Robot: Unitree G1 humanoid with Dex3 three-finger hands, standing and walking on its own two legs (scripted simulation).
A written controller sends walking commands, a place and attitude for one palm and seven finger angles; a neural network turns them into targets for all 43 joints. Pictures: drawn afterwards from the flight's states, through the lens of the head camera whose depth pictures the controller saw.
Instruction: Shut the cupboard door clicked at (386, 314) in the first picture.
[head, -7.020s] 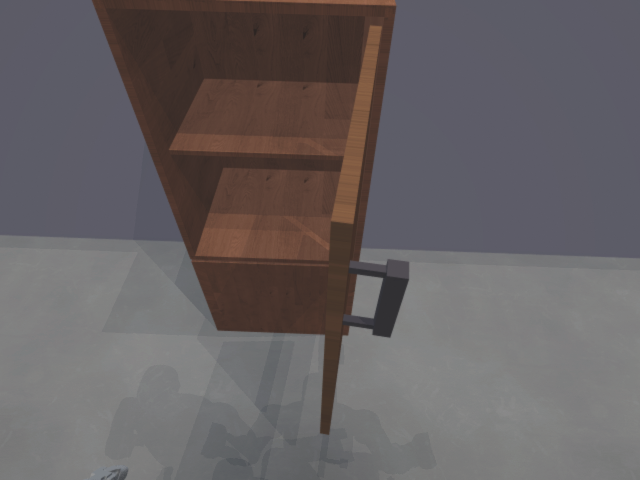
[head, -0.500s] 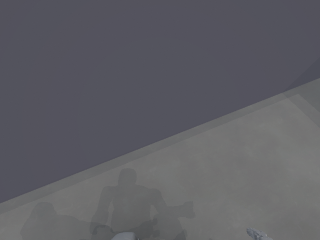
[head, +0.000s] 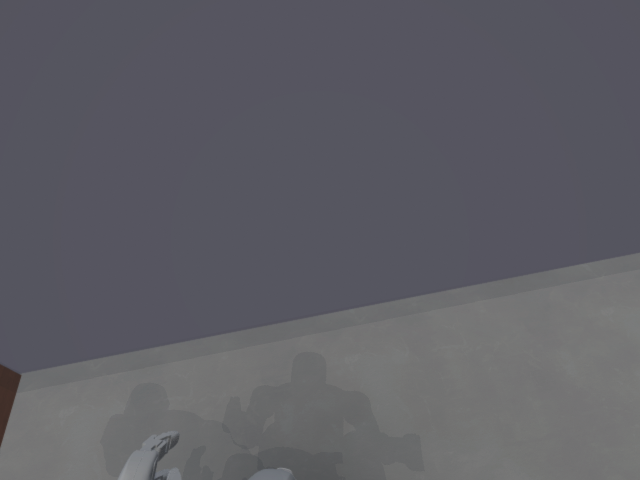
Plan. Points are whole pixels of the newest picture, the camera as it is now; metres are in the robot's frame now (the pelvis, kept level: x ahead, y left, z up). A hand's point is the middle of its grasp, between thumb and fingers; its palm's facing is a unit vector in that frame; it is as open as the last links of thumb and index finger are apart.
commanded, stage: turn to face it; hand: left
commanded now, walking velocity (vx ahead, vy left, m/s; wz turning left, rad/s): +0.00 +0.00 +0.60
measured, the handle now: out of the picture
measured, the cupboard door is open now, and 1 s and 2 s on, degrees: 100 100 100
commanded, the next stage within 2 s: none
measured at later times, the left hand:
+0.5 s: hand out of the picture -0.03 +0.27 -0.18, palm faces +0.35 -0.90 -0.25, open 7.4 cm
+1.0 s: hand out of the picture -0.02 +0.23 -0.13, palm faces +0.57 -0.76 -0.31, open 7.4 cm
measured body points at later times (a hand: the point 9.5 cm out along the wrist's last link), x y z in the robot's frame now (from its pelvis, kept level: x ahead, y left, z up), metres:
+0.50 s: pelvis -0.01 +0.05 +0.00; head +0.03 +0.09 +0.45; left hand -0.05 +0.32 -0.16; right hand +0.17 -0.17 -0.12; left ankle -0.03 +0.13 -0.73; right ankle +0.00 -0.11 -0.65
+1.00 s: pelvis +0.00 +0.00 +0.01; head +0.04 -0.01 +0.46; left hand -0.05 +0.27 -0.11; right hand +0.19 -0.20 -0.15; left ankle -0.07 +0.11 -0.66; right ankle +0.05 -0.10 -0.73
